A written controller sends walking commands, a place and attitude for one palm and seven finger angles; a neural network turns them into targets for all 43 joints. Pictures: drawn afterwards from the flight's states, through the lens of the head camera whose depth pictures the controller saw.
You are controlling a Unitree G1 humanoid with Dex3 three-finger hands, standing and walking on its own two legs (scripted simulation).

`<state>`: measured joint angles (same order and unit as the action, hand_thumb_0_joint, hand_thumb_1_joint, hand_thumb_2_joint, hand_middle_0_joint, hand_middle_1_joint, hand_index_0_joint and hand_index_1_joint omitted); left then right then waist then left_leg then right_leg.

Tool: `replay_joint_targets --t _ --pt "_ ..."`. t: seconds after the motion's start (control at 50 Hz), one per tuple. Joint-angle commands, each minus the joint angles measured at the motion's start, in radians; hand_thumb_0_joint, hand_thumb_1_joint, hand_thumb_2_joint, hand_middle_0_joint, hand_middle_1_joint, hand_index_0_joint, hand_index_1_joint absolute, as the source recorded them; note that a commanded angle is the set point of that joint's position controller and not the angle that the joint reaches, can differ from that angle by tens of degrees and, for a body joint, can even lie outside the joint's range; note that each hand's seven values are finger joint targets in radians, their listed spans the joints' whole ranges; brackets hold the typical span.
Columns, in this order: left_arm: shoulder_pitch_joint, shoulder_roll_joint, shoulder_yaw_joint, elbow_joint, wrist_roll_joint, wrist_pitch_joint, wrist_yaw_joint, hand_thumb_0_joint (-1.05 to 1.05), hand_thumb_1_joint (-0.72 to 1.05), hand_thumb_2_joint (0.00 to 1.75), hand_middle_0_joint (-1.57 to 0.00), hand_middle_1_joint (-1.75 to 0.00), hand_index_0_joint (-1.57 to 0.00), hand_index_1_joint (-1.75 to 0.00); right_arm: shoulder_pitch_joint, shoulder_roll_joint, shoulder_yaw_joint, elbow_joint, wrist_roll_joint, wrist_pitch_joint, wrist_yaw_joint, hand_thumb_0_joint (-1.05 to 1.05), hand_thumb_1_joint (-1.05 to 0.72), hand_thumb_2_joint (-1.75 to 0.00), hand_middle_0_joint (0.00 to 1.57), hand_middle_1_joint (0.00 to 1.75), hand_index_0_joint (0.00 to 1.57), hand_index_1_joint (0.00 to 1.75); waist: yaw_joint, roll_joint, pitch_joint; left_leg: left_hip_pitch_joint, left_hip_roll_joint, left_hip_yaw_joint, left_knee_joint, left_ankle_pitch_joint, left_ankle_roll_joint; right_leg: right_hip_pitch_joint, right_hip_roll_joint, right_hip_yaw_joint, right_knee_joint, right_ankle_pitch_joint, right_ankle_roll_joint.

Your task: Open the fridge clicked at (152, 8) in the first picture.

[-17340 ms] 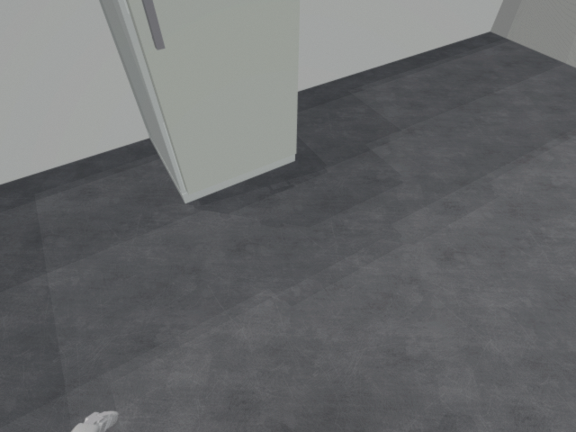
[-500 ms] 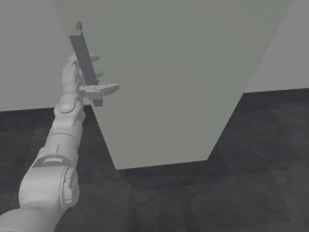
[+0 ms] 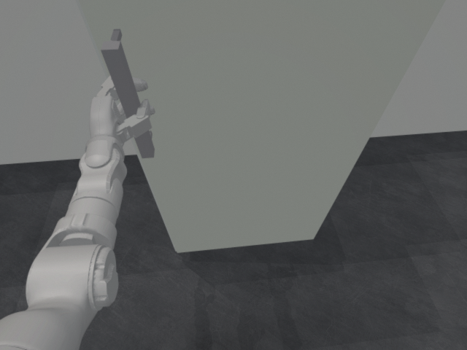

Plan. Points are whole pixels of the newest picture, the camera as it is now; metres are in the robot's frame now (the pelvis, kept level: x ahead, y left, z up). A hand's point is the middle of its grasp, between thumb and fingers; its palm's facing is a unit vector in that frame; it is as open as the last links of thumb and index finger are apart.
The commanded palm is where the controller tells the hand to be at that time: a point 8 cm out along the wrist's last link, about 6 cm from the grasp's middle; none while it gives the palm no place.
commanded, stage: grip the handle and tug to test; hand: left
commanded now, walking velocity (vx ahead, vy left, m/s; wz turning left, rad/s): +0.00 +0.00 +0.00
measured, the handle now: (134, 101) +0.52 +0.18 +0.14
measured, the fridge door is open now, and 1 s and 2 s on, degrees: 0 0 22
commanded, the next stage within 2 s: pull the door a little, standing still in 0.60 s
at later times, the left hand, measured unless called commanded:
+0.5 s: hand (144, 118) +0.47 +0.15 +0.14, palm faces +0.11 -0.99 +0.00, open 5.8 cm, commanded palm +0.42 +0.19 +0.14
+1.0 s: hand (144, 119) +0.47 +0.15 +0.14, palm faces +0.10 -0.99 +0.00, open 5.9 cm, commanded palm +0.40 +0.20 +0.14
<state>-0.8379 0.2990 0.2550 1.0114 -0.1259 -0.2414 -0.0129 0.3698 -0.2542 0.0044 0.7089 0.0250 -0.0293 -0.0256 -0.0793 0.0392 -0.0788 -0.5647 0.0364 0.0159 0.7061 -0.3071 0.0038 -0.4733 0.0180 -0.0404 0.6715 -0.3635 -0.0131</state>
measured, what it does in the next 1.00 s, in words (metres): shifts its weight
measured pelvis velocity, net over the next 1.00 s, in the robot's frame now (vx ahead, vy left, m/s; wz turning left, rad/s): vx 0.05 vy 0.00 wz -0.03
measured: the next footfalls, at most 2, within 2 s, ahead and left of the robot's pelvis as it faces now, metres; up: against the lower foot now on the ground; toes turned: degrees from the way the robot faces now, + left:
right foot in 1.60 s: +0.24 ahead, -0.06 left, +0.00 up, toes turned -7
left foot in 1.82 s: +0.17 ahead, +0.04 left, +0.00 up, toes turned +10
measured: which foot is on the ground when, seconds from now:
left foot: down 0.00-1.00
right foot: down 0.00-1.00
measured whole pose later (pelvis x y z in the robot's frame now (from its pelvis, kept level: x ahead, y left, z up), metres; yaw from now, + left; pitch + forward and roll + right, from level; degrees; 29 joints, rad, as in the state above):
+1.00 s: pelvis +0.05 +0.00 +0.01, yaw -2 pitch +8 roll +0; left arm -0.47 0.22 0.22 0.49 -0.17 -0.02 0.00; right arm 0.29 -0.24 0.00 0.62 0.03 0.01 -0.02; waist -0.04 0.05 -0.10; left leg -0.38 0.03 0.05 0.58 -0.32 0.00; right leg -0.31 0.02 -0.01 0.55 -0.35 -0.01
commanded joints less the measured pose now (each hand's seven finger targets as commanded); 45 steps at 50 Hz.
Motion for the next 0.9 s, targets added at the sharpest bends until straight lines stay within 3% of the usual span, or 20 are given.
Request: replay_joint_targets --t 0.0,0.1,0.12,0.16,0.2,0.24,0.34,0.42,0.46,0.52,0.54,0.56,0.58,0.64,0.66,0.68,0.72,0.74,0.82,0.88 --pt "-0.511 0.161 -0.008 -0.231 -0.001 -0.065 -0.033 0.0 0.9 0.9 -0.45 -1.4 -0.45 -1.4 0.047 -0.142 -0.053 -0.097 0.004 -0.026 -0.012 0.0 -0.9 -0.9 0.2 0.3 0.2 0.3 -0.029 -0.01 -0.341 0.302 -0.027 -0.025 -0.051 0.237 0.03 0.026 0.023 0.011 -0.092 0.337 0.003" --pt "-0.495 0.167 0.002 -0.252 -0.002 -0.072 -0.03 0.0 0.9 0.9 -0.45 -1.4 -0.45 -1.4 0.048 -0.143 -0.055 -0.099 0.002 -0.027 -0.01 0.0 -0.9 -0.9 0.2 0.3 0.2 0.3 -0.018 -0.001 -0.364 0.318 -0.027 -0.027 -0.05 0.26 0.028 0.04 0.024 0.009 -0.084 0.353 0.0" --pt "-0.494 0.139 -0.021 -0.271 -0.005 -0.071 -0.033 0.0 0.9 0.9 -0.45 -1.4 -0.45 -1.4 0.044 -0.142 -0.056 -0.105 0.003 -0.027 -0.008 0.0 -0.9 -0.9 0.2 0.3 0.2 0.3 -0.024 -0.002 -0.37 0.329 -0.026 -0.025 -0.05 0.266 0.029 0.035 0.025 0.008 -0.086 0.361 0.002" --pt "-0.5 0.143 -0.021 -0.272 -0.004 -0.072 -0.031 0.0 0.9 0.9 -0.45 -1.4 -0.45 -1.4 0.044 -0.142 -0.056 -0.1 0.003 -0.026 -0.008 0.0 -0.9 -0.9 0.2 0.3 0.2 0.3 -0.027 0.007 -0.364 0.334 -0.025 -0.027 -0.047 0.274 0.028 0.027 0.024 0.009 -0.085 0.363 0.001" --pt "-0.442 0.162 0.011 -0.278 -0.012 -0.067 -0.029 0.0 0.9 0.9 -0.45 -1.4 -0.45 -1.4 0.044 -0.145 -0.058 -0.107 0.002 -0.027 -0.005 0.0 -0.9 -0.9 0.2 0.3 0.2 0.3 -0.005 -0.022 -0.377 0.326 -0.026 -0.024 -0.048 0.29 0.029 0.057 0.026 0.007 -0.082 0.386 0.0" --pt "-0.412 0.14 -0.01 -0.314 -0.013 -0.062 -0.035 0.0 0.9 0.9 -0.45 -1.4 -0.45 -1.4 0.034 -0.144 -0.057 -0.12 0.003 -0.024 -0.004 0.0 -0.9 -0.9 0.2 0.3 0.2 0.3 -0.003 0.004 -0.385 0.333 -0.029 -0.018 -0.047 0.31 0.03 0.073 0.024 0.007 -0.079 0.407 -0.001" --pt "-0.334 0.114 -0.024 -0.356 -0.02 -0.038 -0.035 0.0 0.9 0.9 -0.45 -1.4 -0.45 -1.4 0.019 -0.142 -0.059 -0.134 0.008 -0.021 -0.005 0.0 -0.9 -0.9 0.2 0.3 0.2 0.3 0.007 -0.032 -0.365 0.332 -0.026 -0.016 -0.053 0.329 0.03 0.093 0.026 0.003 -0.082 0.429 -0.001" --pt "-0.267 0.076 -0.048 -0.415 -0.023 -0.01 -0.032 0.0 0.9 0.9 -0.45 -1.4 -0.45 -1.4 0.006 -0.136 -0.06 -0.145 0.012 -0.019 0.001 0.0 -0.9 -0.9 0.2 0.3 0.2 0.3 0.018 -0.013 -0.361 0.36 -0.022 -0.014 -0.056 0.376 0.028 0.095 0.026 -0.002 -0.082 0.459 -0.002" --pt "-0.219 0.073 -0.041 -0.469 -0.027 -0.001 -0.028 0.0 0.9 0.9 -0.45 -1.4 -0.45 -1.4 -0.002 -0.134 -0.063 -0.154 0.011 -0.019 0.002 0.0 -0.9 -0.9 0.2 0.3 0.2 0.3 0.033 -0.004 -0.395 0.379 -0.021 -0.012 -0.052 0.429 0.028 0.119 0.024 -0.003 -0.073 0.502 -0.002" --pt "-0.173 0.037 -0.065 -0.533 -0.031 0.024 -0.026 0.0 0.9 0.9 -0.45 -1.4 -0.45 -1.4 -0.011 -0.13 -0.065 -0.163 0.011 -0.019 0.006 0.0 -0.9 -0.9 0.2 0.3 0.2 0.3 0.034 -0.023 -0.387 0.398 -0.016 -0.014 -0.053 0.487 0.028 0.13 0.025 -0.008 -0.074 0.538 -0.001" --pt "-0.123 0.05 -0.054 -0.557 -0.03 0.029 -0.023 0.0 0.9 0.9 -0.45 -1.4 -0.45 -1.4 -0.012 -0.132 -0.067 -0.168 0.011 -0.018 0.006 0.0 -0.9 -0.9 0.2 0.3 0.2 0.3 0.046 -0.025 -0.398 0.399 -0.016 -0.012 -0.05 0.527 0.029 0.156 0.024 -0.006 -0.07 0.561 -0.002" --pt "-0.085 0.025 -0.071 -0.599 -0.031 0.038 -0.024 0.0 0.9 0.9 -0.45 -1.4 -0.45 -1.4 -0.021 -0.126 -0.065 -0.176 0.012 -0.018 0.009 0.0 -0.9 -0.9 0.2 0.3 0.2 0.3 0.054 -0.008 -0.414 0.42 -0.013 -0.01 -0.052 0.57 0.028 0.162 0.022 -0.006 -0.066 0.589 0.0" --pt "-0.084 0.017 -0.082 -0.647 -0.032 0.045 -0.024 0.0 0.9 0.9 -0.45 -1.4 -0.45 -1.4 -0.028 -0.123 -0.067 -0.178 0.013 -0.019 0.01 0.0 -0.9 -0.9 0.2 0.3 0.2 0.3 0.052 0.015 -0.421 0.442 -0.011 -0.008 -0.049 0.602 0.026 0.161 0.021 -0.005 -0.067 0.604 0.002" --pt "-0.025 0.008 -0.088 -0.713 -0.033 0.073 -0.018 0.0 0.9 0.9 -0.45 -1.4 -0.45 -1.4 -0.032 -0.12 -0.067 -0.184 0.011 -0.019 0.011 0.0 -0.9 -0.9 0.2 0.3 0.2 0.3 0.058 -0.006 -0.411 0.451 -0.007 -0.008 -0.051 0.665 0.027 0.192 0.021 -0.008 -0.072 0.643 0.002" --pt "0.003 -0.02 -0.106 -0.739 -0.035 0.082 -0.018 0.0 0.9 0.9 -0.45 -1.4 -0.45 -1.4 -0.039 -0.116 -0.068 -0.19 0.012 -0.022 0.013 0.0 -0.9 -0.9 0.2 0.3 0.2 0.3 0.06 -0.007 -0.412 0.466 -0.002 -0.008 -0.055 0.694 0.026 0.189 0.021 -0.01 -0.072 0.66 0.006" --pt "0.023 -0.003 -0.088 -0.757 -0.037 0.093 -0.017 0.0 0.9 0.9 -0.45 -1.4 -0.45 -1.4 -0.04 -0.117 -0.07 -0.19 0.012 -0.022 0.011 0.0 -0.9 -0.9 0.2 0.3 0.2 0.3 0.064 -0.014 -0.416 0.47 -0.002 -0.006 -0.056 0.701 0.027 0.197 0.021 -0.008 -0.076 0.671 0.007" --pt "-0.132 0.075 -0.052 -0.716 -0.022 0.112 -0.005 0.0 0.9 0.9 -0.45 -1.4 -0.45 -1.4 -0.032 -0.127 -0.066 -0.164 0.01 -0.007 -0.004 0.0 -0.9 -0.9 0.2 0.3 0.2 0.3 0.026 -0.021 -0.363 0.442 -0.006 -0.006 -0.063 0.628 0.027 0.179 0.02 -0.002 -0.093 0.653 0.009" --pt "-0.142 0.146 0.008 -0.694 -0.014 0.114 0.003 0.0 0.9 0.9 -0.45 -1.4 -0.45 -1.4 -0.024 -0.134 -0.064 -0.157 0.003 0.0 -0.013 0.0 -0.9 -0.9 0.2 0.3 0.2 0.3 0.035 -0.047 -0.352 0.42 -0.011 -0.006 -0.067 0.609 0.031 0.204 0.017 0.002 -0.095 0.655 0.006" --pt "-0.034 0.08 -0.014 -0.719 -0.026 0.124 -0.02 0.0 0.9 0.9 -0.45 -1.4 -0.45 -1.4 -0.046 -0.112 -0.061 -0.175 0.005 0.006 -0.013 0.0 -0.9 -0.9 0.2 0.3 0.2 0.3 0.063 0.018 -0.406 0.47 -0.013 0.003 -0.068 0.723 0.027 0.237 0.01 0.001 -0.092 0.725 0.006" --pt "0.059 0.06 -0.025 -0.765 -0.04 0.124 -0.028 0.0 0.9 0.9 -0.45 -1.4 -0.45 -1.4 -0.065 -0.108 -0.058 -0.192 0.007 0.005 -0.008 0.0 -0.9 -0.9 0.2 0.3 0.2 0.3 0.079 -0.02 -0.407 0.474 -0.009 0.001 -0.084 0.745 0.026 0.274 0.009 -0.005 -0.096 0.742 0.006"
